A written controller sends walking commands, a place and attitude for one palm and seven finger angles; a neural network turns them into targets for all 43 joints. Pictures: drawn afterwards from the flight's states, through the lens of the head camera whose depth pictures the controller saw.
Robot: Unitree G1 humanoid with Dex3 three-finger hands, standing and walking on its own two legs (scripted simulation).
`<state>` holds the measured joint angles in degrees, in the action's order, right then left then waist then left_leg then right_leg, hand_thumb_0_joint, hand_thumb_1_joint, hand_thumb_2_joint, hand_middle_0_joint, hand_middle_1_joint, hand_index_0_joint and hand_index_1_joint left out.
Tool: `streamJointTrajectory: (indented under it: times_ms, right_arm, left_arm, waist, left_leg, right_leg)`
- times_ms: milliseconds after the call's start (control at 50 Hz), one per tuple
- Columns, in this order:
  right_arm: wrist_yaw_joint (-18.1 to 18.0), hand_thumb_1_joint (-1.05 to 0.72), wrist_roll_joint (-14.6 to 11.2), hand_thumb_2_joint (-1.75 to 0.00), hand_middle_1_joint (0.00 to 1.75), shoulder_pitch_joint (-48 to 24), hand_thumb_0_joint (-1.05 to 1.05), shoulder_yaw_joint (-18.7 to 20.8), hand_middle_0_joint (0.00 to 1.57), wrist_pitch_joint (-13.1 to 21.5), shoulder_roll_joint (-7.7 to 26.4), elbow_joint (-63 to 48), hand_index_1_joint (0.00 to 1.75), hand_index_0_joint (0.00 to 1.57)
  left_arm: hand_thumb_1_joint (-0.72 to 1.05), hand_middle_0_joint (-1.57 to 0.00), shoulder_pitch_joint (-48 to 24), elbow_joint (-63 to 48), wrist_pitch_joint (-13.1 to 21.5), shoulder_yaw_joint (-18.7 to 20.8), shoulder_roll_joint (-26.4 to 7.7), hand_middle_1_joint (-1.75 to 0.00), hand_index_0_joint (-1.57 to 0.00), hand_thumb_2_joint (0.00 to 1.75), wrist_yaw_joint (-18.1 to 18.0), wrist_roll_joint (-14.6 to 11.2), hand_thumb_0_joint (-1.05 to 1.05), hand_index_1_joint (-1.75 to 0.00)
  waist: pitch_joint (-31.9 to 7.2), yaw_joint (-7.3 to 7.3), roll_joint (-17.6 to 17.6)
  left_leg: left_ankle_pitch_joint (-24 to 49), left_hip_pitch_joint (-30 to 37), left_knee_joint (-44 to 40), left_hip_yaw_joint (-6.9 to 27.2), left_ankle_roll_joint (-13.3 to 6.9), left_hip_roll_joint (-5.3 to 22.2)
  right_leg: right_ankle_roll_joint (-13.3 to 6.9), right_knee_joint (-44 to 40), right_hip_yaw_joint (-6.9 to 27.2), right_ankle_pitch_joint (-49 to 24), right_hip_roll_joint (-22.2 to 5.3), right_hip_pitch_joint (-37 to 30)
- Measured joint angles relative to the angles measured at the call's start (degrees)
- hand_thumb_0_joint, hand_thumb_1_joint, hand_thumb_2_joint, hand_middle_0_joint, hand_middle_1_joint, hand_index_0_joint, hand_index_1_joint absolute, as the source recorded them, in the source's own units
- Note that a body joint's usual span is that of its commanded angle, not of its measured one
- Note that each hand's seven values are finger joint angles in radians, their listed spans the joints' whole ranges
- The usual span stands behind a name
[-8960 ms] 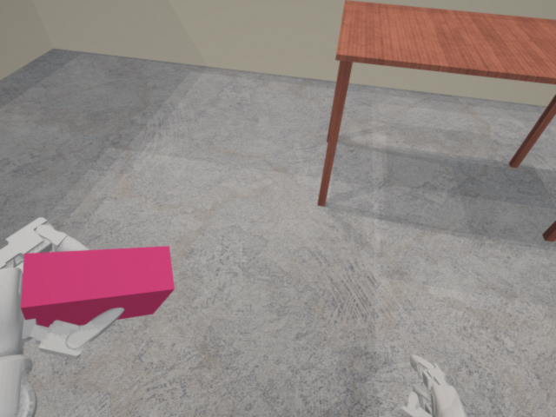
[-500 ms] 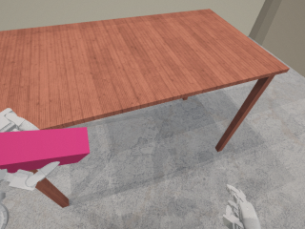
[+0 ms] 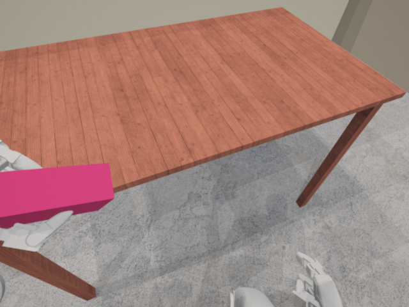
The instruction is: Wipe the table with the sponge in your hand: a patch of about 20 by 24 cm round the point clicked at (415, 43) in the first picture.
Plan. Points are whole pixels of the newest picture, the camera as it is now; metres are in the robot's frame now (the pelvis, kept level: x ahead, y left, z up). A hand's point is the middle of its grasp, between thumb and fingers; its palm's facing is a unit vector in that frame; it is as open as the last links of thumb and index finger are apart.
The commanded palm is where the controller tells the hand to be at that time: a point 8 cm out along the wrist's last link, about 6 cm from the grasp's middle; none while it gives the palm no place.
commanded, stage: shuffle to correct the standing spot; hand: left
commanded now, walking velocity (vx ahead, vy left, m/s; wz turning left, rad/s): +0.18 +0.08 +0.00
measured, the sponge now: (71, 193) +0.24 +0.21 +0.16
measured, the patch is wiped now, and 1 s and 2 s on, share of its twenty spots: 0.00 0.00 0.00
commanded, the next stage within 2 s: come to a stop and stand still in 0.46 s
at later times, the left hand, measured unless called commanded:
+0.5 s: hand (9, 139) +0.30 +0.30 +0.20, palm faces +0.42 -0.83 -0.36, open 9.2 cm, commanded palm +0.25 +0.34 +0.19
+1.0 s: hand (20, 117) +0.37 +0.32 +0.18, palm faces +0.39 -0.82 -0.42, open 9.2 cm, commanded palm +0.31 +0.36 +0.19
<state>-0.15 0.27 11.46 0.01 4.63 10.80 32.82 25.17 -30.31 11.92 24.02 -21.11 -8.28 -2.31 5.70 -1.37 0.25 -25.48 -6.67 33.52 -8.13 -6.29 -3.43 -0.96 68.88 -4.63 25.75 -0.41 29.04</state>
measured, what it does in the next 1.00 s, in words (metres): walks ahead: right foot, then left foot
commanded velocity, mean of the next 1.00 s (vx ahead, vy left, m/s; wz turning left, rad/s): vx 0.04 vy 0.01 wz -0.02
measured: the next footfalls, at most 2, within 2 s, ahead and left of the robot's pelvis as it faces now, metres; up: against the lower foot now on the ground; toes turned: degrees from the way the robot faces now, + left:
right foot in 0.12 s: +0.15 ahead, -0.05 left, +0.00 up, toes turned -1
left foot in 0.48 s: +0.13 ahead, +0.20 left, +0.00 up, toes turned +1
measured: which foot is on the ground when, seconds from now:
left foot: down 0.00-0.10, up 0.12-0.46, down 0.48-1.00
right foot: up 0.00-0.10, down 0.12-1.00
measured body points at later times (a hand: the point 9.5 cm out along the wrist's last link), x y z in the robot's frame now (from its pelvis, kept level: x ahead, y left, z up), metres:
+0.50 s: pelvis +0.09 +0.06 +0.00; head +0.09 +0.07 +0.45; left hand +0.27 +0.34 +0.22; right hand +0.28 -0.17 -0.06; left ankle +0.14 +0.21 -0.73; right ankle +0.13 -0.04 -0.72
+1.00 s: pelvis +0.15 +0.08 +0.02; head +0.17 +0.07 +0.47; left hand +0.34 +0.37 +0.21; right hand +0.34 -0.15 -0.07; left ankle +0.14 +0.22 -0.72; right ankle +0.16 +0.00 -0.72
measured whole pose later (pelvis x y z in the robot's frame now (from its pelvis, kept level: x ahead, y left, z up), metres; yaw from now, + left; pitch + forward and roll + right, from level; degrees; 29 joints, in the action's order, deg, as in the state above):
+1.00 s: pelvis +0.15 +0.08 +0.02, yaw +0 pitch -1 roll +0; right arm -4.4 -0.2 7.4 -0.7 4.4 13.2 34.4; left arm 27.3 -29.0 6.3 20.1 -20.4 -9.1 -3.3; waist 4.2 0.0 -2.2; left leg -14.8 -10.8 26.6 -1.4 1.9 3.1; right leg -2.9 24.6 -4.3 11.5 2.1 12.3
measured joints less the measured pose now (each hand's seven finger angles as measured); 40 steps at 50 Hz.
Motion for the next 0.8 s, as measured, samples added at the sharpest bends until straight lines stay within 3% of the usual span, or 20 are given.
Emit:
streamJointTrajectory:
  times_ms: [80,100,120,140,180,240,280,340,440,480,500,560,600,640,680,740,800]
  right_arm:
    - [-0.76,-0.91,0.18,-0.90,0.30,2.40,0.02,-0.56,0.20,0.08,0.46,-1.32,0.30,0.21]
    - [-1.05,-0.91,0.14,-0.90,0.30,2.91,0.02,-0.52,0.20,0.04,0.63,-1.72,0.30,0.21]
    - [-1.19,-0.91,-0.20,-0.90,0.30,3.52,0.02,-0.43,0.20,-0.02,0.53,-2.16,0.30,0.21]
    - [-1.16,-0.91,-0.25,-0.90,0.30,3.36,0.02,-0.25,0.20,-0.14,0.92,-1.92,0.30,0.21]
    - [-0.81,-0.91,0.17,-0.90,0.30,1.09,0.02,0.28,0.20,-1.45,2.34,0.00,0.30,0.21]
    - [-0.13,-0.91,-0.28,-0.90,0.30,-1.22,0.02,0.85,0.20,-2.48,2.61,2.49,0.30,0.20]
    - [-0.41,-0.91,-0.38,-0.90,0.30,-1.60,0.02,0.72,0.20,-2.24,2.62,3.03,0.30,0.20]
    - [-1.33,-0.91,-0.21,-0.90,0.29,-1.64,0.02,-0.04,0.20,-1.41,2.43,3.04,0.30,0.20]
    - [-3.22,-0.91,0.12,-0.90,0.30,-0.79,0.02,-0.84,0.20,0.15,1.58,0.92,0.30,0.20]
    - [-3.76,-0.91,-0.11,-0.90,0.30,-0.14,0.02,-0.81,0.20,0.85,2.14,-0.74,0.30,0.21]
    - [-4.02,-0.91,-0.31,-0.90,0.30,-0.22,0.02,-0.54,0.20,1.17,2.14,-1.39,0.30,0.21]
    - [-3.98,-0.91,-0.51,-0.90,0.30,-1.12,0.01,-0.38,0.20,1.28,-0.50,-0.54,0.30,0.20]
    - [-3.56,-0.91,-0.38,-0.90,0.29,-0.54,0.01,-0.87,0.20,1.67,-1.66,0.11,0.30,0.20]
    - [-3.05,-0.91,-0.22,-0.90,0.30,0.40,0.01,-1.73,0.20,2.21,-2.11,0.56,0.30,0.20]
    - [-2.73,-0.91,-0.04,-0.90,0.30,1.20,0.02,-2.88,0.20,2.74,-2.29,0.80,0.30,0.20]
    - [-2.51,-0.91,0.29,-0.90,0.30,1.07,0.02,-3.54,0.20,2.65,-1.50,2.04,0.30,0.21]
    - [-2.25,-0.91,0.04,-0.90,0.30,0.11,0.02,-3.12,0.20,1.94,-0.69,3.32,0.30,0.21]
  left_arm:
    - [-0.43,-0.84,1.44,-1.64,-0.62,-0.98,-1.34,-1.38,-0.83,1.03,0.68,-0.06,0.00,-1.38]
    - [-0.43,-0.84,1.88,-2.30,-0.52,-0.91,-2.52,-1.38,-0.83,1.03,0.88,-0.33,0.00,-1.38]
    - [-0.43,-0.84,2.12,-3.26,-0.43,-0.44,-4.67,-1.38,-0.83,1.03,1.06,-0.53,0.00,-1.38]
    - [-0.43,-0.84,1.65,-3.69,0.17,0.08,-6.02,-1.38,-0.83,1.03,1.47,-0.57,0.00,-1.38]
    - [-0.43,-0.84,1.20,-2.41,1.71,1.48,-5.85,-1.38,-0.83,1.03,2.11,-0.58,0.00,-1.38]
    - [-0.43,-0.84,1.27,-0.48,1.49,2.68,-3.42,-1.38,-0.83,1.03,2.36,-0.54,0.00,-1.38]
    - [-0.43,-0.84,-0.01,0.51,0.64,1.46,-0.99,-1.38,-0.83,1.03,1.98,-0.06,0.00,-1.38]
    - [-0.43,-0.84,-1.67,1.56,-0.48,-1.69,2.10,-1.38,-0.83,1.03,1.48,0.28,0.00,-1.38]
    - [-0.43,-0.84,-0.67,0.73,-1.81,-4.44,2.05,-1.38,-0.83,1.03,0.75,0.56,0.00,-1.38]
    - [-0.43,-0.84,-0.06,-0.29,-1.56,-4.19,1.44,-1.38,-0.83,1.03,0.38,0.26,0.00,-1.38]
    - [-0.43,-0.84,-0.52,-0.57,-1.34,-3.64,0.84,-1.38,-0.83,1.03,0.15,0.08,0.00,-1.38]
    - [-0.43,-0.84,-3.17,2.31,-0.85,-1.13,-1.45,-1.38,-0.83,1.03,-0.11,0.18,0.00,-1.39]
    - [-0.43,-0.84,-3.64,4.21,-1.75,-0.51,-1.37,-1.38,-0.83,1.03,-0.05,0.41,0.00,-1.39]
    - [-0.43,-0.84,-2.75,4.14,-2.83,-0.99,-0.44,-1.38,-0.83,1.03,-0.12,0.46,0.00,-1.39]
    - [-0.43,-0.84,-1.04,2.40,-3.69,-1.80,-0.08,-1.38,-0.83,1.03,-0.19,0.54,0.00,-1.39]
    - [-0.43,-0.84,0.11,1.22,-4.15,-3.82,1.15,-1.38,-0.83,1.04,0.06,0.57,0.00,-1.39]
    - [-0.43,-0.84,0.74,0.48,-4.57,-4.90,1.69,-1.38,-0.83,1.04,-0.05,-0.11,0.00,-1.39]
  waist:
    - [0.23,-1.76,-1.58]
    - [0.50,-2.23,-1.69]
    - [0.52,-2.98,-0.47]
    - [0.72,-2.88,-0.12]
    - [1.69,-0.81,-2.09]
    - [1.51,1.98,-2.22]
    - [0.79,3.07,-1.63]
    - [-0.67,3.14,-0.02]
    - [-2.97,2.11,2.54]
    - [-4.11,1.77,1.15]
    - [-4.08,1.36,0.53]
    - [-3.02,1.18,2.58]
    - [-3.48,0.73,2.42]
    - [-3.70,0.73,1.75]
    - [-3.52,1.04,1.48]
    - [-2.50,1.44,-1.42]
    - [-2.25,1.44,-2.57]
  left_leg:
    - [1.24,2.70,-3.22,1.47,0.81,-0.16]
    - [0.61,1.26,0.89,1.71,1.93,-0.14]
    - [0.41,-2.57,9.52,1.37,3.41,-0.83]
    - [-0.03,-7.67,20.85,1.53,4.11,-0.80]
    - [-1.47,-15.74,37.10,4.23,5.05,1.08]
    - [1.29,-23.83,44.04,7.64,6.39,4.52]
    - [3.65,-26.86,40.75,8.81,6.62,7.12]
    - [8.02,-26.67,29.22,8.05,6.56,9.33]
    - [7.27,-15.45,7.73,3.37,5.66,8.17]
    - [5.15,-9.82,0.25,3.70,4.63,7.52]
    - [9.92,-9.27,-1.54,4.42,5.17,7.54]
    - [11.26,-9.13,0.92,3.44,7.11,6.32]
    - [10.22,-8.47,0.15,3.55,7.09,5.94]
    - [10.21,-7.58,-1.21,3.72,7.38,5.83]
    - [9.79,-7.02,-1.44,3.65,7.89,5.70]
    - [8.31,-6.48,-0.46,4.65,8.43,7.29]
    - [9.58,-7.16,0.30,6.44,7.96,7.20]
  right_leg:
    - [-1.22,-22.83,-8.02,-11.11,1.47,-1.70]
    - [-2.18,-29.46,-9.51,-14.42,1.71,-4.09]
    - [-4.58,-34.20,-9.06,-17.26,0.89,-6.55]
    - [-7.41,-33.99,-8.57,-14.55,0.59,-7.09]
    - [-8.02,-30.27,-8.32,-11.70,1.81,-6.54]
    - [-6.37,-30.97,-6.19,-12.09,2.80,-8.18]
    - [-5.93,-33.07,-5.05,-12.87,2.47,-9.60]
    - [-4.85,-36.27,-3.82,-13.74,0.60,-11.52]
    - [-2.73,-37.28,-1.43,-12.75,-2.49,-13.31]
    - [-1.75,-34.81,-1.05,-10.81,-2.00,-12.45]
    - [-1.12,-32.16,-0.76,-8.60,-1.62,-11.46]
    - [0.28,-19.62,2.72,-0.33,-0.88,-7.57]
    - [0.67,-15.87,2.52,-0.24,-0.44,-6.06]
    - [1.00,-20.75,1.45,-2.65,-0.33,-7.25]
    - [1.19,-30.81,0.72,-7.46,0.01,-10.68]
    - [-2.62,-36.56,-0.43,-11.25,2.00,-13.92]
    - [-3.40,-39.17,-0.76,-11.62,2.49,-15.20]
